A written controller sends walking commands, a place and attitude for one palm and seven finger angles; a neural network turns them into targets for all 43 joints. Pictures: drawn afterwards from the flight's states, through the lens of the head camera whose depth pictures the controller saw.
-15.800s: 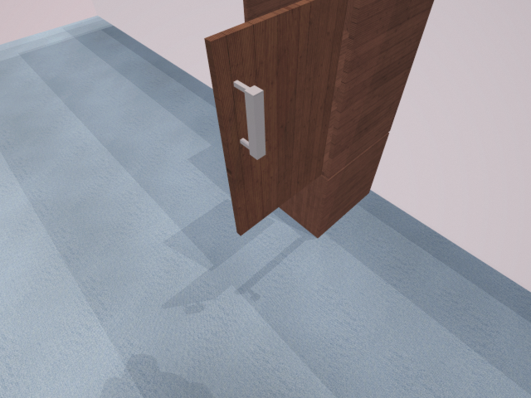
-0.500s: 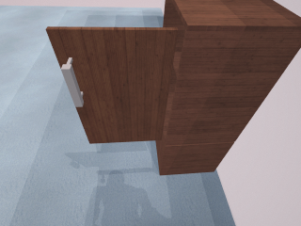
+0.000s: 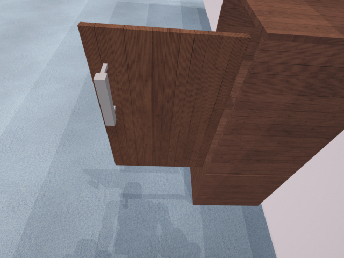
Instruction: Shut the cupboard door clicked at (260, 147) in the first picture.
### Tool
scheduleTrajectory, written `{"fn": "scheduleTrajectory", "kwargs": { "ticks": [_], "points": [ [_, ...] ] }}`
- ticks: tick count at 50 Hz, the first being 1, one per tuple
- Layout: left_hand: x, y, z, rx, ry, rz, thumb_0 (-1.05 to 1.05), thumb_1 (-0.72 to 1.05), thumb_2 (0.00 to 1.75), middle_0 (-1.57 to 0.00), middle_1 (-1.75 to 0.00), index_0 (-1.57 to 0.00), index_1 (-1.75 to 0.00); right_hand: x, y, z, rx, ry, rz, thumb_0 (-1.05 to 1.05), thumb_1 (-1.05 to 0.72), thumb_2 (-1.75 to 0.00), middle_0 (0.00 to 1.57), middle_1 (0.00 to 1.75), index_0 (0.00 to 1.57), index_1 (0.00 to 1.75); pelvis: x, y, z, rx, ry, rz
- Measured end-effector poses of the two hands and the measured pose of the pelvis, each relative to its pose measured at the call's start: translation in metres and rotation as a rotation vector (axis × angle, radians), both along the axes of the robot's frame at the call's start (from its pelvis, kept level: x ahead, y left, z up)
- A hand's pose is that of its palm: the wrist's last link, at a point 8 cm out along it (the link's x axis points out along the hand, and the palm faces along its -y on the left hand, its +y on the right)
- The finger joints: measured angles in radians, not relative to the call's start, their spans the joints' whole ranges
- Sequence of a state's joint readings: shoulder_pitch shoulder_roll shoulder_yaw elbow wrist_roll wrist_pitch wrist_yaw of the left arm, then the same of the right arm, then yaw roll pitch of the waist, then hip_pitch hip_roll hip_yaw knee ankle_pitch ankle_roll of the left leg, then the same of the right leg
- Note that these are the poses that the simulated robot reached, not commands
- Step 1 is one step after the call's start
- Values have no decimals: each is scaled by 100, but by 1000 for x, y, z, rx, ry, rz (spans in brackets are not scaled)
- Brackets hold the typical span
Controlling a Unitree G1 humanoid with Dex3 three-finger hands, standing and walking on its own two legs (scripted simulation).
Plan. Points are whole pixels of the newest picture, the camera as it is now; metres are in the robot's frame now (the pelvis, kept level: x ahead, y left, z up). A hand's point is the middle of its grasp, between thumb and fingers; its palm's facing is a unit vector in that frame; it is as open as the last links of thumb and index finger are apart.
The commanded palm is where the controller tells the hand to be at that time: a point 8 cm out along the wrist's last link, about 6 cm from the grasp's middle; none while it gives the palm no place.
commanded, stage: come to a stop and stand still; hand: left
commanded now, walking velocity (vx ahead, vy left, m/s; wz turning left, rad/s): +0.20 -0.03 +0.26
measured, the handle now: (108, 96) +0.48 +0.21 +0.09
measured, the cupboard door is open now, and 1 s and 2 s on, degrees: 90 90 90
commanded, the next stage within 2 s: look again from close up in 1.62 s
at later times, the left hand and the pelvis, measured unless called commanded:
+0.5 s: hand (106, 246) +0.17 +0.17 -0.16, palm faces +0.08 -0.97 -0.22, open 7.4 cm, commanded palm none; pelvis +0.09 -0.01 +0.00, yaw +5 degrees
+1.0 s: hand out of the picture +0.05 +0.25 -0.17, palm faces +0.14 -0.97 -0.19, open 7.4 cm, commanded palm none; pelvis +0.05 +0.05 +0.02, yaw +5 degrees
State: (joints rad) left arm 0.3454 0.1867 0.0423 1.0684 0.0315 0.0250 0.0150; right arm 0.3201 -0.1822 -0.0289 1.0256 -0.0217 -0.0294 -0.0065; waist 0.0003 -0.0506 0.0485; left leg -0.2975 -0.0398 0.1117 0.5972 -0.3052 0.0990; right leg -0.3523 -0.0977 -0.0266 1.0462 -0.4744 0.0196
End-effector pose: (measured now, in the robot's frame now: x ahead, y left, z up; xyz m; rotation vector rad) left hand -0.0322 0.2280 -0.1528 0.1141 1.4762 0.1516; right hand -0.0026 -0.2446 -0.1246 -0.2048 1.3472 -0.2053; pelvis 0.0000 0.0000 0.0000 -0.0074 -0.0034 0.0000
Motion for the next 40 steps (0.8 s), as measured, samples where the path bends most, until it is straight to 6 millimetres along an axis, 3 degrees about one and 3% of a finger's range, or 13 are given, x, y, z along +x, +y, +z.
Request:
{"fn": "scheduleTrajectory", "kwargs": {
  "ticks": [5,11,15,20,24,31,36,40],
  "points": [
    [67,15,15,10,-128,-14,0,91,89,-20,-30,-19,-29,13,26,9,34,26,10,0,-91,-90,20,30,20,29,20,10,13,1,20,27],
    [141,18,27,22,-259,-10,0,91,90,-20,-30,-19,-29,29,46,9,63,73,18,0,-91,-90,20,30,20,30,45,14,19,-3,21,71],
    [175,11,29,25,-298,-8,0,91,90,-20,-30,-19,-29,44,49,5,75,99,19,0,-91,-90,20,30,20,30,60,11,17,-5,8,89],
    [197,-1,27,36,-297,-21,0,91,90,-20,-30,-19,-29,69,39,-6,82,96,-2,0,-91,-90,20,30,20,30,78,3,12,0,-1,86],
    [196,-5,20,63,-292,-17,0,90,89,-20,-30,-20,-29,93,21,-18,78,80,-6,0,-91,-90,20,30,20,30,86,-7,2,6,-2,86],
    [155,2,23,86,-218,39,0,90,89,-20,-30,-20,-29,138,2,-14,32,14,60,0,-91,-90,20,30,20,29,75,-4,6,7,-8,105],
    [121,20,21,84,-177,57,0,90,89,-20,-30,-20,-29,157,11,-4,19,-64,108,0,-91,-90,19,30,19,29,63,9,6,15,3,94],
    [97,44,10,69,-162,78,0,90,89,-20,-30,-20,-30,156,30,0,1,-127,132,0,-91,-90,19,30,19,29,54,29,0,-2,2,89]
  ]
}}
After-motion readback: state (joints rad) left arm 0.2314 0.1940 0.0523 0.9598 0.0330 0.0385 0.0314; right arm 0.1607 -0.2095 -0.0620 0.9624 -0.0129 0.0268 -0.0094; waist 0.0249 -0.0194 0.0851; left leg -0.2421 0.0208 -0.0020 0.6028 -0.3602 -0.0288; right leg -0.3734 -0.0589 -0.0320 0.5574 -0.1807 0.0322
